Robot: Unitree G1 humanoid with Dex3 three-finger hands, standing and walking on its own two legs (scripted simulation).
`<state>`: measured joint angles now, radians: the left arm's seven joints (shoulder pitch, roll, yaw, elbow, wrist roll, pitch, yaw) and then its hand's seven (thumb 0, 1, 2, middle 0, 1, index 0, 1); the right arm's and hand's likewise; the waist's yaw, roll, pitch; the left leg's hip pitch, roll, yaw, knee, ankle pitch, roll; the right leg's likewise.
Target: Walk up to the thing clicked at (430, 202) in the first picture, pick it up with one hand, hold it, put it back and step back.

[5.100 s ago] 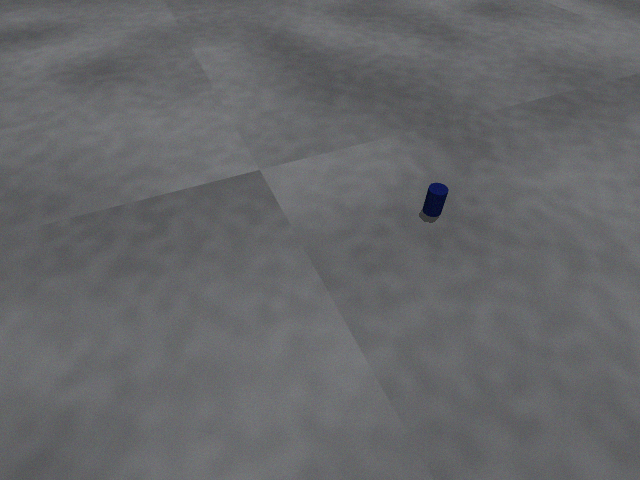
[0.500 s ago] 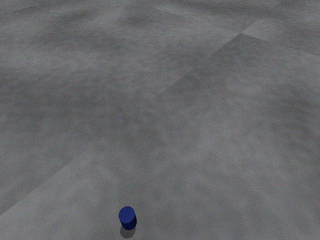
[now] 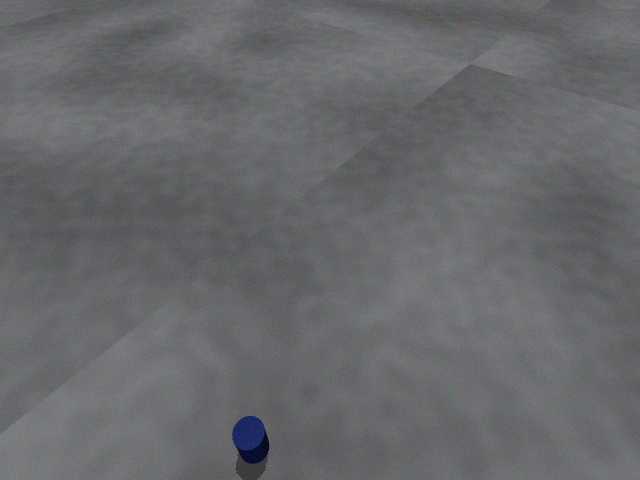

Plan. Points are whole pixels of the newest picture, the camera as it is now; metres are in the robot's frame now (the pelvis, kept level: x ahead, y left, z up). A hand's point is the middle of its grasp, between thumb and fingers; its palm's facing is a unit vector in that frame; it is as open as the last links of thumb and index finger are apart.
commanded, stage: walk up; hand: left
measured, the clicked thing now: (251, 440) +0.39 +0.21 -0.72
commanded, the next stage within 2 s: none
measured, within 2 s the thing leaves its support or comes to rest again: neither
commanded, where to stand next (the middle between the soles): +0.05 +0.00 m, yaw -1 degrees
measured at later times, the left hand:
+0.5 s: hand out of the picture +0.05 +0.31 -0.19, palm faces -0.01 -0.94 -0.34, open 7.4 cm
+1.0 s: hand out of the picture +0.12 +0.23 -0.15, palm faces -0.08 -0.92 -0.38, open 7.4 cm
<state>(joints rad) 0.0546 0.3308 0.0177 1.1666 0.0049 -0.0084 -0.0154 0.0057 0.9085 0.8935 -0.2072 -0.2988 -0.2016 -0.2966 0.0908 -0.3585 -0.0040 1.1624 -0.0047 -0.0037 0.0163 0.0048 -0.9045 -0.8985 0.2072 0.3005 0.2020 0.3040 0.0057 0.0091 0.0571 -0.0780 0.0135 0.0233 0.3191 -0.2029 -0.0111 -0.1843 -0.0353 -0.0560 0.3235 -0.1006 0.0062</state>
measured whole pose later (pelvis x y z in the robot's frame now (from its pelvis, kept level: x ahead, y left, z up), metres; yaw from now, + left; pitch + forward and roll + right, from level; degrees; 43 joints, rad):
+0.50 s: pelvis -0.07 +0.04 -0.02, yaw +2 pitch -2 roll +0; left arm 0.02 0.42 0.06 0.97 0.03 0.08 -0.01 0.01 0.91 0.89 -0.21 -0.30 -0.20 -0.30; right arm 0.20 -0.36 -0.06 1.03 -0.05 0.00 0.01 0.00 -0.90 -0.90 0.21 0.30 0.20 0.30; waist -0.02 -0.08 0.15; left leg -0.23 -0.02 0.00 0.62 -0.37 0.02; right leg -0.51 0.03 0.16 0.92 -0.41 -0.01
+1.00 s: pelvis -0.02 -0.02 -0.02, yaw -2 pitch -3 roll +0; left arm 0.09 0.35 0.03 0.92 0.01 -0.02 -0.02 0.01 0.91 0.89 -0.21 -0.30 -0.20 -0.30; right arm 0.26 -0.42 -0.04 0.93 0.01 0.02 -0.01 0.01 -0.91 -0.90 0.21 0.30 0.20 0.30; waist -0.03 0.06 0.13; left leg -0.31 0.00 -0.10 0.92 -0.53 0.01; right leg -0.29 0.01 -0.02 0.56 -0.22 -0.02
